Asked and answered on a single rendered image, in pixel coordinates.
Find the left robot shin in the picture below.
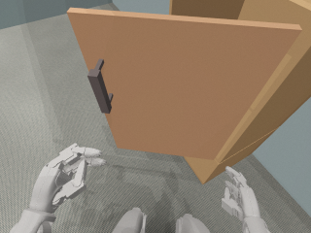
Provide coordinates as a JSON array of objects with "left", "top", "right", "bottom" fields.
[{"left": 132, "top": 207, "right": 141, "bottom": 212}]

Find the robot left forearm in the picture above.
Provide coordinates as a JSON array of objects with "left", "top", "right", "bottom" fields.
[{"left": 9, "top": 208, "right": 56, "bottom": 233}]

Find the right robot hand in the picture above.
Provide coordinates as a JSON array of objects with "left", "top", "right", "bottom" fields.
[{"left": 222, "top": 166, "right": 261, "bottom": 222}]

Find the handle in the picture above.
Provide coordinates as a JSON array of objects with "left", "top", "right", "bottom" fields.
[{"left": 87, "top": 58, "right": 114, "bottom": 114}]

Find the cupboard door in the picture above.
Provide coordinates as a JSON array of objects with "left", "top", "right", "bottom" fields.
[{"left": 66, "top": 7, "right": 302, "bottom": 160}]

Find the left robot hand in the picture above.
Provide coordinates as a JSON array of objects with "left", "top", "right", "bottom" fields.
[{"left": 29, "top": 143, "right": 107, "bottom": 214}]

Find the robot right forearm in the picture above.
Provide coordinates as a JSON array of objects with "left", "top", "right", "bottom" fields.
[{"left": 241, "top": 216, "right": 271, "bottom": 233}]

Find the left robot thigh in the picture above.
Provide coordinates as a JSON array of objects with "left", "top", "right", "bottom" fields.
[{"left": 112, "top": 210, "right": 148, "bottom": 233}]

